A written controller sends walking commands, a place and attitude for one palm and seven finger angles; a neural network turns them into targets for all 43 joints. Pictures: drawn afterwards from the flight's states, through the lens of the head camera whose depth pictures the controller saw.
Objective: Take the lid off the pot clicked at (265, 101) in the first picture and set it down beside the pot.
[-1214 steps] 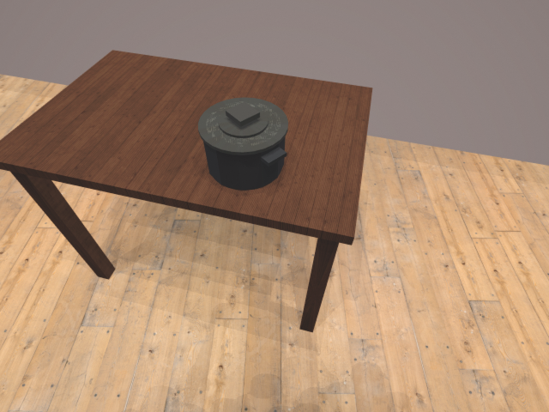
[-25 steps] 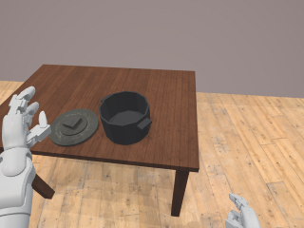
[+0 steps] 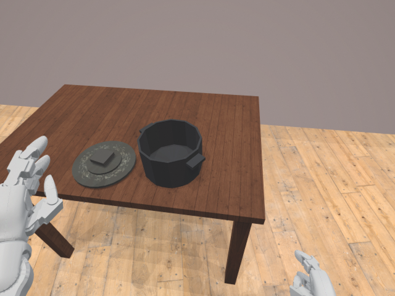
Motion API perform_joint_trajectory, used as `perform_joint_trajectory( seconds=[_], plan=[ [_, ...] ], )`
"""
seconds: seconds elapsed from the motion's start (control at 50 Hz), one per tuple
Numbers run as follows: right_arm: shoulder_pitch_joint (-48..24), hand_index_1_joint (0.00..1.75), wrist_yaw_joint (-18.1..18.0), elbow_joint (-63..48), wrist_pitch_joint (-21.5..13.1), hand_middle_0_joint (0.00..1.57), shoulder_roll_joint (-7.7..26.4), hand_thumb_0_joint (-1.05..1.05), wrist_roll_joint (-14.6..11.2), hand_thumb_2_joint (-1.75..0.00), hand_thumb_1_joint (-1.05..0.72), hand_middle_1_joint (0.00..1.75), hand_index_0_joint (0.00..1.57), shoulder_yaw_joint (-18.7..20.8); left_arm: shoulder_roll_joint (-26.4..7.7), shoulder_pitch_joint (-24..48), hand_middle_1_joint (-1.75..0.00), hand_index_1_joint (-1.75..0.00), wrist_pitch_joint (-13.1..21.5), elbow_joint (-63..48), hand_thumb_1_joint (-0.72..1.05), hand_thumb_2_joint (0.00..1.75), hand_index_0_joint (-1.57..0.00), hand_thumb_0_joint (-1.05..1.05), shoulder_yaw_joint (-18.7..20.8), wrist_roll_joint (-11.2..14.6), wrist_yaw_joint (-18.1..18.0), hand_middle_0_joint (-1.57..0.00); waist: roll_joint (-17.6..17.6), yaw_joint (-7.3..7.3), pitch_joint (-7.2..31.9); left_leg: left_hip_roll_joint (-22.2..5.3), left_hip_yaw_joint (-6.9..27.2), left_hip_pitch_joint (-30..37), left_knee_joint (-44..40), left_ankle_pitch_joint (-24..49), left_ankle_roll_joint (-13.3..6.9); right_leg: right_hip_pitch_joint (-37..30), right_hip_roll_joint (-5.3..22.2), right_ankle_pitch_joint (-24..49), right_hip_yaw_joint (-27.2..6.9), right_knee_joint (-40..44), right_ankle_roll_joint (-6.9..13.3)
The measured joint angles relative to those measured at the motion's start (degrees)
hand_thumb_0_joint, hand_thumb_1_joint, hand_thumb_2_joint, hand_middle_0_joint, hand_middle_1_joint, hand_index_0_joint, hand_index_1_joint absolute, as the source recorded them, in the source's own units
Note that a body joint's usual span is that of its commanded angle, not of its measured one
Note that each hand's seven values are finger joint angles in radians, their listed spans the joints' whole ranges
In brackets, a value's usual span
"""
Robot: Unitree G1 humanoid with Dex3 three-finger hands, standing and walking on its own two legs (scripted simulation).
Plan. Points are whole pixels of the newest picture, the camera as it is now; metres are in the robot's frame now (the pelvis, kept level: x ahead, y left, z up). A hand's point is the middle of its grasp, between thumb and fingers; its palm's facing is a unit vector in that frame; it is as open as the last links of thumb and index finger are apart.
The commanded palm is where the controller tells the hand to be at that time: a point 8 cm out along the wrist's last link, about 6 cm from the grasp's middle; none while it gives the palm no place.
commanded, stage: draw the hand back to the body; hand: left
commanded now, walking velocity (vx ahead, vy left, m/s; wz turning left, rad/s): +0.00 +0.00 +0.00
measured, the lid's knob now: (102, 156) +0.51 +0.37 -0.07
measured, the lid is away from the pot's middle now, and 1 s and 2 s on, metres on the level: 0.23 0.23 0.23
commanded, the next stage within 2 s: step back with the hand held close in 0.28 s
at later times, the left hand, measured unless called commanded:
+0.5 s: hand (37, 213) +0.18 +0.26 +0.17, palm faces +0.39 -0.82 -0.41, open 7.4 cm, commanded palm +0.12 +0.29 +0.17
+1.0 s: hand (25, 247) +0.14 +0.26 +0.15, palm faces +0.30 -0.83 -0.46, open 7.4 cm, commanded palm +0.08 +0.31 +0.17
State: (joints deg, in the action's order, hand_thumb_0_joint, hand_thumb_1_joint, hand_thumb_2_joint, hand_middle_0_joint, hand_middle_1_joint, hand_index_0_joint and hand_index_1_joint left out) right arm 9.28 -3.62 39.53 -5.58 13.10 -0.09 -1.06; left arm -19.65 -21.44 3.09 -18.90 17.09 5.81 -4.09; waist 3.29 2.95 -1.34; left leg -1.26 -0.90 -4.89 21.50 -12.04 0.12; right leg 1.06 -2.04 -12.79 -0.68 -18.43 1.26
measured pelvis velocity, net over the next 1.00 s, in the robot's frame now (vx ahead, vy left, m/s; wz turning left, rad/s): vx -0.05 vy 0.03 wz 0.01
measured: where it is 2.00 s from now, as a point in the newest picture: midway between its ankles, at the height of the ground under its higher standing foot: outside the picture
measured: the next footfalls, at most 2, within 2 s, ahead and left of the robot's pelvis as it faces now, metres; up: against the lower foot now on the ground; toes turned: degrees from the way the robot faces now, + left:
right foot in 1.58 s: -0.08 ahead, -0.09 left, +0.00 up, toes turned +3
right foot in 1.96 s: -0.15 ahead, -0.07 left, +0.00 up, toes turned +0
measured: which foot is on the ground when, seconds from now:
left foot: down 0.00-1.00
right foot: down 0.00-1.00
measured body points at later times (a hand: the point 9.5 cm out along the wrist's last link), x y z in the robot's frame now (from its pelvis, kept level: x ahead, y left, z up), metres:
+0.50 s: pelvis +0.00 +0.01 +0.00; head -0.01 +0.00 +0.45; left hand +0.15 +0.30 +0.19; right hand +0.20 -0.20 -0.08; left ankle +0.00 +0.12 -0.75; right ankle -0.02 -0.11 -0.75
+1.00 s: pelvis -0.05 +0.03 -0.02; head -0.03 +0.03 +0.43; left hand +0.12 +0.31 +0.17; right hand +0.12 -0.20 -0.10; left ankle +0.00 +0.12 -0.75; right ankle -0.02 -0.11 -0.75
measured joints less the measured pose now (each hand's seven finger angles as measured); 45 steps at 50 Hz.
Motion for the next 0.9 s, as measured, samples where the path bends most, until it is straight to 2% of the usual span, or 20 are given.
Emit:
perform_joint_trajectory(
  seconds=[0.18, 0.4, 0.44, 0.5, 0.54, 0.68, 0.8, 0.9],
  plan=[
    [0.03, 0.3, 0.23, -1.03, -1.15, 0.2, -0.48, 0.01, 0.39, -0.9, -0.91, 0.3, 0.2, 0.0, 0.07, -8.51, -0.3, -0.31, 0.45, -8.39, 0.89, 0.9, -0.21, 0.01, -1.0, -0.55, 0.07, -0.21, 0.12, 0.62, 0.2, 0.3, 0.29, -0.67, 1.49, -0.76, -0.39, 0.07, 0.28, -0.36, 0.31, -0.5, -0.4],
    [-0.37, 0.3, -0.05, -1.3, -1.46, 0.2, -1.16, 0.01, 0.64, -0.9, -0.91, 0.3, 0.2, -0.61, 0.37, -8.55, -0.3, -0.31, -0.06, -9.51, 0.89, 0.9, -0.21, 0.01, -1.14, -0.89, -0.42, -0.21, 0.01, 1.23, -0.11, 0.81, 0.69, -1.03, 2.26, -1.0, -0.76, 0.18, 0.76, -0.74, 0.77, -1.15, -0.74],
    [-0.2, 0.3, 0.01, -2.43, -0.45, 0.2, -1.05, 0.01, 0.3, -0.9, -0.91, 0.3, 0.2, -0.9, -0.44, -8.25, -0.3, -0.31, 0.63, -10.0, 0.89, 0.9, -0.21, 0.01, 0.0, -0.65, -0.12, -0.21, 0.07, 1.27, 0.26, 0.55, 0.64, -2.34, 3.28, -1.36, -0.84, 1.23, 0.52, -0.73, 0.71, -1.5, -0.82],
    [-0.73, 0.3, 0.12, -3.51, 1.41, 0.21, -0.84, 0.01, 0.21, -0.9, -0.9, 0.3, 0.21, -1.0, -1.52, -8.24, -0.3, -0.31, 3.4, -10.31, 0.89, 0.9, -0.21, 0.01, 2.56, -0.74, -0.23, -0.21, -0.08, 0.35, 0.92, 0.35, 0.44, -5.29, 5.2, -2.0, -1.01, 4.06, 0.35, -0.91, 0.51, -2.93, -1.06],
    [-0.71, 0.3, 0.1, -4.35, 2.49, 0.21, -0.62, 0.01, -0.01, -0.9, -0.9, 0.3, 0.21, -0.51, -1.52, -8.67, -0.3, -0.31, 4.22, -10.47, 0.89, 0.9, -0.21, 0.01, 2.94, -0.72, -0.19, -0.21, -0.35, -0.36, 1.28, 0.61, 0.08, -6.77, 5.82, -2.11, -1.27, 5.91, 0.64, -1.23, 0.18, -4.18, -1.36],
    [0.46, 0.3, -0.76, -7.34, 5.44, 0.2, 0.14, 0.01, -0.6, -0.9, -0.91, 0.3, 0.2, 1.21, -2.21, -13.08, -0.3, -0.31, 3.79, -12.85, 0.89, 0.9, -0.21, 0.01, 1.32, -1.13, 0.09, -0.2, -1.92, -2.41, 1.11, 2.2, -1.5, -9.74, 6.42, -1.55, -2.43, 10.81, 2.32, -2.33, -1.23, -8.33, -2.59],
    [1.39, 0.3, -1.04, -8.91, 6.21, 0.2, -0.28, 0.01, -1.0, -0.9, -0.91, 0.3, 0.2, 1.75, -4.52, -15.37, -0.3, -0.31, 3.8, -16.08, 0.89, 0.9, -0.21, 0.01, 2.73, -1.02, -0.82, -0.21, -3.09, -2.73, -0.14, 2.89, -2.04, -12.38, 7.83, -0.92, -2.91, 14.34, 3.01, -2.66, -1.71, -11.61, -3.02],
    [1.91, 0.3, -1.1, -9.23, 5.72, 0.2, -0.59, 0.01, -1.33, -0.9, -0.91, 0.3, 0.2, 1.57, -4.24, -15.58, -0.3, -0.31, 4.83, -16.99, 0.89, 0.9, -0.21, 0.01, 3.75, -1.13, -1.78, -0.21, -2.19, -2.84, -0.48, 2.49, -1.27, -15.31, 10.37, -0.88, -2.88, 16.42, 2.62, -2.21, -0.9, -12.89, -2.93]
  ],
)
